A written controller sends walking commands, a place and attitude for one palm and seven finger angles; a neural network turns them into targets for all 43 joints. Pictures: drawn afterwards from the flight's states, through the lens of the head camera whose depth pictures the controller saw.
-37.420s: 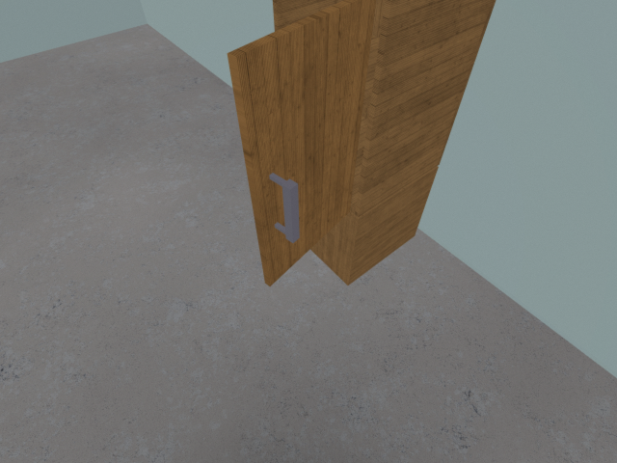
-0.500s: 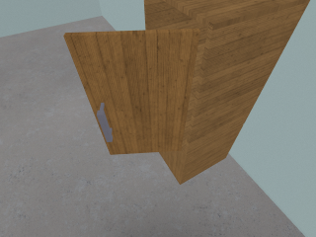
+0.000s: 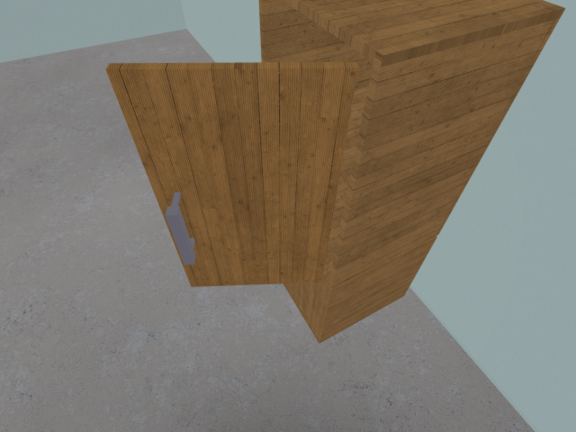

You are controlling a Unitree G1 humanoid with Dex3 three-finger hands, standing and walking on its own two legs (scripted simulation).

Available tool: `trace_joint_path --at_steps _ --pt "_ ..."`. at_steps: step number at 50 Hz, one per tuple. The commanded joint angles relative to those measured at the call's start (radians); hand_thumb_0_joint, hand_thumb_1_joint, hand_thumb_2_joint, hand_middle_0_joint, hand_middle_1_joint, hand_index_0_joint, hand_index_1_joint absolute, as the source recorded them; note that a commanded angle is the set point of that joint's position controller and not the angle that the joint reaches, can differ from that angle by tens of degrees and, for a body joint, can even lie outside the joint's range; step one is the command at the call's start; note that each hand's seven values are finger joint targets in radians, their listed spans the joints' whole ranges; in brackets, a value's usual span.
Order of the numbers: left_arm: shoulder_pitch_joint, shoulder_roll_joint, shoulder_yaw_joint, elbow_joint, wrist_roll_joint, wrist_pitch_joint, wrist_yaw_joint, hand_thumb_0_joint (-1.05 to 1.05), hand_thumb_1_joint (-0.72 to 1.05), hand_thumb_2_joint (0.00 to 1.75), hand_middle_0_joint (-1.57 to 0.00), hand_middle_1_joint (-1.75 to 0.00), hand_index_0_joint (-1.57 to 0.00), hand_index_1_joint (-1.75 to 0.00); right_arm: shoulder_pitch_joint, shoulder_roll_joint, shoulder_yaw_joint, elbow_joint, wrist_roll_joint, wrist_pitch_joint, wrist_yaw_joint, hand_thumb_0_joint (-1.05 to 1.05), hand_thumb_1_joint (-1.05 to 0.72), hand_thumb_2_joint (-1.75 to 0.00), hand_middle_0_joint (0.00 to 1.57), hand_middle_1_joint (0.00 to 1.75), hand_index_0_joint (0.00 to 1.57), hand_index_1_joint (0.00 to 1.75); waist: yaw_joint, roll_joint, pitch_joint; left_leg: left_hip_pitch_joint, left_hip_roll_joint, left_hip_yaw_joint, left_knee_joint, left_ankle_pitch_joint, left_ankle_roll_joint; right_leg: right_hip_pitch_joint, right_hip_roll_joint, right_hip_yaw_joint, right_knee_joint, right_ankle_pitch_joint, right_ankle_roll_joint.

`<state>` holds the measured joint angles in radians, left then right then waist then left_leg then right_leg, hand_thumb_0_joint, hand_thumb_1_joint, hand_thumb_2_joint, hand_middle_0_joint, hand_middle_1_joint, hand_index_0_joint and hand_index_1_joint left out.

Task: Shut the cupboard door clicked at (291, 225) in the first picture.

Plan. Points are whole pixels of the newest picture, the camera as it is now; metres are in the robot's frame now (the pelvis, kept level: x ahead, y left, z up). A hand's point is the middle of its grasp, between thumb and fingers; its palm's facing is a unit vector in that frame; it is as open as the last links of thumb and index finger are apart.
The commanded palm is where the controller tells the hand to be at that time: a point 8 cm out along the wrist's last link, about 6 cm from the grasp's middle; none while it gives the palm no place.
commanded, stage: look again from close up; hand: left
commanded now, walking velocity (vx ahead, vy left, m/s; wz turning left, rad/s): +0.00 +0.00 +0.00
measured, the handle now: (183, 229) +0.48 +0.24 -0.07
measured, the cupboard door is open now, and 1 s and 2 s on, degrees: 64 64 64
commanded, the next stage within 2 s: raise the hand and make a fist in 0.02 s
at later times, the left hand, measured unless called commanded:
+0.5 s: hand out of the picture +0.14 +0.16 -0.08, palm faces +0.11 -0.99 +0.00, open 6.3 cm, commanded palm +0.11 +0.22 -0.07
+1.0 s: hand (162, 416) +0.16 +0.19 -0.07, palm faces +0.12 -0.99 -0.03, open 4.0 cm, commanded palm +0.12 +0.23 -0.07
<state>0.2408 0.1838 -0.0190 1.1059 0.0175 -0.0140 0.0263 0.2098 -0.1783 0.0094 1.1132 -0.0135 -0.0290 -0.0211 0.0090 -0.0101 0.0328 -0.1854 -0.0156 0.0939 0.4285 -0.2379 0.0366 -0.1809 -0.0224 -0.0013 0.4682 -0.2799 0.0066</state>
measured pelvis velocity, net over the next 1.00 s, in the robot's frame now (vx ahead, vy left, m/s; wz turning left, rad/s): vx -0.05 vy -0.02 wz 0.04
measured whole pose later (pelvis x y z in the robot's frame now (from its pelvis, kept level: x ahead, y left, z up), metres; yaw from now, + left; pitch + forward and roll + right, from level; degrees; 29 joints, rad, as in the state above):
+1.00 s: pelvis -0.05 -0.02 -0.12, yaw +2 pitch +18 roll -2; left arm 0.41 0.20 0.18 0.02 -0.29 -0.46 -0.22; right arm 0.27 -0.22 -0.02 0.58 0.01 -0.22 -0.06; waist 0.00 0.04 -0.17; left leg -1.08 0.03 -0.01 1.29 -0.52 0.02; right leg -1.01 -0.01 -0.09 1.26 -0.56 -0.03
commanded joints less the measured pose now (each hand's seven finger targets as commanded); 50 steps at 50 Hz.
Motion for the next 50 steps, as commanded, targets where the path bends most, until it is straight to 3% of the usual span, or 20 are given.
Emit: trace_joint_path --at_steps 1,5,6,7,8,9,10,11,13,14,15,18,20,24,28,30,32,38,41,50 --pt "0.043 0.137 0.024 -0.031 -0.002 -0.014 0.009 0.00 0.90 0.90 -0.20 -0.30 -0.20 -0.30 0.037 -0.131 -0.022 -0.031 0.004 -0.012 -0.008 0.00 -0.90 -0.90 0.20 0.30 0.20 0.30 -0.002 0.003 -0.008 0.035 0.129 -0.125 -0.077 0.159 0.007 -0.038 -0.084 0.081 -0.081 0.167 -0.038" --pt "0.027 0.149 0.028 -0.035 -0.001 -0.016 0.008 0.00 0.90 0.90 -0.20 -0.30 -0.20 -0.30 0.031 -0.139 -0.023 -0.028 0.004 -0.012 -0.007 0.00 -0.90 -0.90 0.20 0.30 0.20 0.30 -0.002 -0.006 -0.008 0.032 0.131 -0.122 -0.079 0.169 0.005 -0.028 -0.086 0.080 -0.082 0.189 -0.041" --pt "0.120 0.100 0.021 -0.012 0.006 -0.023 0.051 0.00 0.90 0.90 -0.20 -0.30 -0.20 -0.30 0.000 -0.133 -0.025 -0.092 0.012 -0.012 -0.001 0.00 -0.90 -0.90 0.20 0.30 0.20 0.30 0.007 0.011 -0.013 0.001 0.153 -0.090 0.123 0.322 -0.025 -0.025 -0.132 0.106 -0.072 0.460 -0.021" --pt "-0.756 0.768 0.534 -1.618 -0.092 -0.305 0.072 0.00 0.90 0.90 -0.20 -0.30 -0.20 -0.30 0.120 -0.337 -0.078 -0.358 0.020 -0.199 -0.092 0.00 -0.90 -0.90 0.20 0.30 0.20 0.30 -0.128 0.027 -0.395 0.306 0.089 -0.147 0.145 0.484 -0.004 -0.010 -0.020 -0.004 0.164 0.504 -0.023" --pt "0.000 0.178 0.072 -1.240 -0.114 -0.219 0.070 0.00 0.90 0.90 -0.22 -0.32 -0.22 -0.32 0.025 -0.205 -0.036 -0.375 0.068 -0.266 -0.106 0.00 -0.90 -0.90 0.20 0.30 0.20 0.30 -0.036 0.369 -0.552 0.385 0.077 -0.137 0.120 0.635 -0.017 -0.140 0.035 -0.070 0.258 0.236 -0.018" --pt "0.255 -0.042 0.026 -1.228 -0.188 -0.091 0.067 0.00 0.90 0.90 -0.24 -0.34 -0.24 -0.34 -0.017 -0.161 -0.033 -0.408 0.038 -0.305 -0.075 0.00 -0.90 -0.90 0.20 0.30 0.20 0.30 -0.003 0.357 -0.460 0.297 0.086 -0.142 0.067 0.771 -0.061 -0.168 0.035 -0.098 0.225 0.081 -0.022" --pt "0.104 0.010 0.065 -1.104 -0.158 -0.103 0.075 0.00 0.90 0.90 -0.25 -0.36 -0.25 -0.36 0.024 -0.161 -0.056 -0.373 0.046 -0.320 -0.043 0.00 -0.90 -0.90 0.20 0.30 0.20 0.30 -0.071 0.121 -0.186 0.077 0.085 -0.155 0.108 0.572 -0.058 -0.269 0.021 -0.086 0.176 0.063 -0.012" --pt "0.113 -0.008 0.106 -1.013 -0.168 -0.144 0.051 0.00 0.90 0.90 -0.27 -0.38 -0.27 -0.38 0.021 -0.181 -0.085 -0.410 0.031 -0.317 -0.028 0.00 -0.90 -0.90 0.20 0.30 0.20 0.30 -0.064 0.003 -0.016 -0.107 0.054 -0.153 0.154 0.325 -0.055 -0.329 0.024 -0.106 0.128 0.078 -0.015" --pt "0.287 -0.024 0.172 -0.810 -0.208 -0.305 -0.029 0.00 0.90 0.90 -0.31 -0.42 -0.31 -0.42 -0.034 -0.185 -0.100 -0.464 0.015 -0.319 -0.009 0.00 -0.90 -0.90 0.20 0.30 0.20 0.30 -0.025 -0.256 0.033 -0.364 0.017 -0.137 0.288 0.051 -0.040 -0.453 0.015 -0.108 0.200 0.026 -0.015" --pt "0.379 -0.036 0.195 -0.782 -0.230 -0.396 -0.096 0.00 0.90 0.90 -0.33 -0.44 -0.33 -0.44 -0.033 -0.181 -0.108 -0.496 0.017 -0.325 0.008 0.00 -0.90 -0.90 0.20 0.30 0.20 0.30 0.022 -0.195 -0.038 -0.393 0.001 -0.119 0.353 0.106 -0.047 -0.443 0.011 -0.089 0.283 0.120 -0.031" --pt "0.385 -0.039 0.205 -0.808 -0.258 -0.498 -0.160 0.00 0.90 0.90 -0.35 -0.46 -0.35 -0.46 -0.048 -0.176 -0.112 -0.515 0.008 -0.327 0.021 0.00 -0.90 -0.90 0.20 0.30 0.20 0.30 0.043 -0.227 -0.135 -0.452 -0.007 -0.106 0.427 0.099 -0.056 -0.468 0.010 -0.079 0.374 0.144 -0.030" --pt "0.321 0.063 0.286 -0.845 -0.309 -0.741 -0.349 0.00 0.90 0.90 -0.40 -0.52 -0.40 -0.52 -0.085 -0.178 -0.124 -0.592 0.008 -0.332 0.036 0.00 -0.90 -0.90 0.20 0.30 0.20 0.30 0.071 -0.128 -0.274 -0.657 -0.025 -0.085 0.609 -0.015 -0.060 -0.556 -0.006 0.023 0.534 0.058 -0.032" --pt "0.274 0.135 0.332 -0.915 -0.335 -0.717 -0.398 0.00 0.90 0.90 -0.44 -0.56 -0.44 -0.56 -0.097 -0.189 -0.125 -0.670 0.021 -0.312 0.028 0.00 -0.90 -0.90 0.20 0.30 0.20 0.30 0.087 -0.004 -0.348 -0.715 -0.030 -0.057 0.659 -0.075 -0.044 -0.547 -0.016 0.101 0.537 -0.073 -0.037" --pt "0.050 0.178 0.322 -1.204 -0.376 -0.617 -0.363 0.00 0.90 0.90 -0.51 -0.64 -0.51 -0.64 -0.091 -0.181 -0.107 -0.759 0.040 -0.294 -0.015 0.00 -0.90 -0.90 0.20 0.30 0.20 0.30 0.030 -0.023 -0.392 -0.792 -0.007 -0.074 0.736 -0.204 -0.013 -0.592 -0.014 0.192 0.453 -0.378 -0.011" --pt "-0.012 0.162 0.245 -1.416 -0.333 -0.630 -0.305 0.00 0.90 0.90 -0.58 -0.72 -0.58 -0.72 -0.048 -0.173 -0.091 -0.734 0.031 -0.298 -0.046 0.00 -0.90 -0.90 0.20 0.30 0.20 0.30 -0.024 0.055 -0.403 -0.743 0.017 -0.102 0.768 -0.187 0.003 -0.673 0.004 0.151 0.468 -0.340 -0.017" --pt "-0.008 0.155 0.220 -1.392 -0.323 -0.611 -0.309 0.00 0.90 0.90 -0.62 -0.76 -0.62 -0.76 -0.036 -0.178 -0.085 -0.712 0.030 -0.299 -0.060 0.00 -0.90 -0.90 0.20 0.30 0.20 0.30 -0.049 0.025 -0.389 -0.762 0.023 -0.117 0.787 -0.187 0.006 -0.698 0.010 0.135 0.485 -0.311 -0.011" --pt "0.027 0.142 0.210 -1.310 -0.325 -0.562 -0.326 0.00 0.90 0.90 -0.66 -0.80 -0.66 -0.80 -0.036 -0.178 -0.078 -0.700 0.034 -0.292 -0.066 0.00 -0.90 -0.90 0.20 0.30 0.20 0.30 -0.052 0.006 -0.346 -0.802 0.023 -0.123 0.783 -0.218 0.002 -0.715 0.016 0.116 0.482 -0.361 -0.013" --pt "0.119 0.175 0.303 -1.231 -0.354 -0.416 -0.324 0.00 0.90 0.90 -0.77 -0.92 -0.77 -0.92 -0.057 -0.157 -0.070 -0.722 0.049 -0.265 -0.068 0.00 -0.90 -0.90 0.20 0.30 0.20 0.30 0.016 -0.028 -0.400 -0.840 0.019 -0.123 0.755 -0.195 -0.008 -0.603 -0.009 0.137 0.465 -0.338 0.003" --pt "0.130 0.174 0.314 -1.281 -0.346 -0.434 -0.281 0.00 0.90 0.90 -0.82 -0.98 -0.82 -0.98 -0.058 -0.147 -0.067 -0.725 0.039 -0.261 -0.061 0.00 -0.90 -0.90 0.20 0.30 0.20 0.30 0.034 0.008 -0.433 -0.800 0.022 -0.130 0.725 -0.152 -0.010 -0.591 0.000 0.099 0.500 -0.265 -0.007" --pt "0.148 0.121 0.227 -1.259 -0.314 -0.523 -0.246 0.00 0.90 0.90 -0.99 -1.16 -0.99 -1.16 -0.035 -0.180 -0.074 -0.721 0.024 -0.250 -0.049 0.00 -0.90 -0.90 0.20 0.30 0.20 0.30 0.001 0.016 -0.384 -0.744 0.021 -0.153 0.670 -0.175 -0.008 -0.721 0.036 -0.022 0.581 -0.244 -0.033"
